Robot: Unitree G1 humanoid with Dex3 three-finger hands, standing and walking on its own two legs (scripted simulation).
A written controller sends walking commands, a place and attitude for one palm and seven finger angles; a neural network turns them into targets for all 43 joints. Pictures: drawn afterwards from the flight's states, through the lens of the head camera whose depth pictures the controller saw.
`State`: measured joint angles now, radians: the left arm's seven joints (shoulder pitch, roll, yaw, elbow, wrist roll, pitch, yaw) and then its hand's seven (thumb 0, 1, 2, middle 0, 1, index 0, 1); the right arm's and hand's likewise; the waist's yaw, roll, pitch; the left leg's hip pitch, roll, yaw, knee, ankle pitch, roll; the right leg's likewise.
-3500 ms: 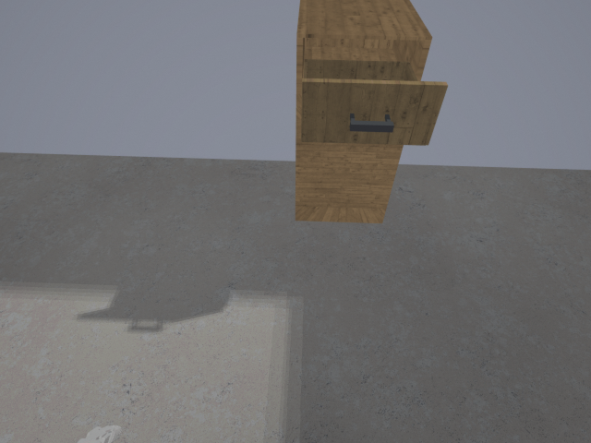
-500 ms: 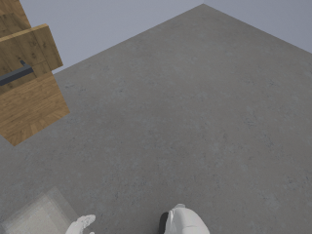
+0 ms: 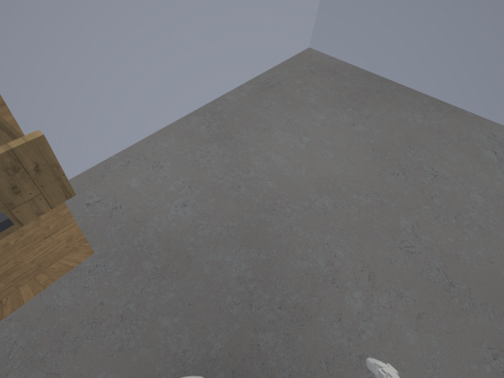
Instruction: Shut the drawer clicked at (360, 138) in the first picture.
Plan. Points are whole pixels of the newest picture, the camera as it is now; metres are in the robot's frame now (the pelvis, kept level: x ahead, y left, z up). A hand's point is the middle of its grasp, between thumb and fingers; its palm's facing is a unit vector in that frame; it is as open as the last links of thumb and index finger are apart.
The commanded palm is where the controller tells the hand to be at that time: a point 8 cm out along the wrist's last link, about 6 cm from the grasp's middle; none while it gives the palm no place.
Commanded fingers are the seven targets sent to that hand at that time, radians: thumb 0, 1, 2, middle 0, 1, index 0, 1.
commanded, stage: walk to a spot facing it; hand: left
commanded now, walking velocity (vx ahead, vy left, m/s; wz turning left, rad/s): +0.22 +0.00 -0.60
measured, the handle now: out of the picture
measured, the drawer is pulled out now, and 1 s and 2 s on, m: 0.30 0.30 0.30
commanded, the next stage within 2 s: turn to face it in 0.36 s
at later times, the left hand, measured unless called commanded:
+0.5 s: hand (207, 295) +0.30 +0.12 -0.16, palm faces -0.31 -0.92 -0.22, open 7.4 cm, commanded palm none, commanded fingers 0.00 0.90 0.90 -0.20 -0.30 -0.20 -0.30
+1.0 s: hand (174, 312) +0.26 +0.18 -0.18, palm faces -0.05 -0.99 -0.16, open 7.3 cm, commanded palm none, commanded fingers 0.00 0.90 0.90 -0.20 -0.30 -0.20 -0.30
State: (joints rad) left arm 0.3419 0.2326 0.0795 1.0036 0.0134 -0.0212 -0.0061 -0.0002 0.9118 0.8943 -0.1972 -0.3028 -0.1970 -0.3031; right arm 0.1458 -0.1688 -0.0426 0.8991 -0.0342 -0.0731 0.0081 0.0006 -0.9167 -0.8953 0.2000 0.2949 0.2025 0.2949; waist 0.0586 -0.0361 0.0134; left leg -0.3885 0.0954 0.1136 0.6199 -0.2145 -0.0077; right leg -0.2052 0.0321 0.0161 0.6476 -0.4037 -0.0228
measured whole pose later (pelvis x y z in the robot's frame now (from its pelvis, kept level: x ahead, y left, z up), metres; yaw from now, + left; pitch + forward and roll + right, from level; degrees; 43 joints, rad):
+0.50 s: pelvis +0.13 -0.02 -0.01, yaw -18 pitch +0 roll +0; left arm 0.12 0.19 0.07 0.91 0.02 0.00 -0.02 0.00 0.91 0.89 -0.20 -0.30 -0.19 -0.30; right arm 0.36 -0.19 -0.07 1.02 -0.02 0.00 -0.01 0.00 -0.91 -0.90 0.20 0.30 0.20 0.30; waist -0.03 0.03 0.12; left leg -0.20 0.23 0.31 0.88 -0.52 -0.06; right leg -0.43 -0.02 -0.14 0.68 -0.24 -0.07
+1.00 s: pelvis +0.16 +0.01 +0.00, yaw -6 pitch +0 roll -2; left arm 0.17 0.20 0.09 0.96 0.02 0.06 0.02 0.00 0.91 0.89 -0.20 -0.30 -0.20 -0.30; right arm 0.28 -0.14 -0.05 0.97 -0.03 0.01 -0.01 0.00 -0.91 -0.90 0.20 0.30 0.20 0.30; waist -0.02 -0.05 0.05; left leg -0.34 0.03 0.11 0.64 -0.31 0.06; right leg -0.48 -0.08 -0.11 1.05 -0.42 0.04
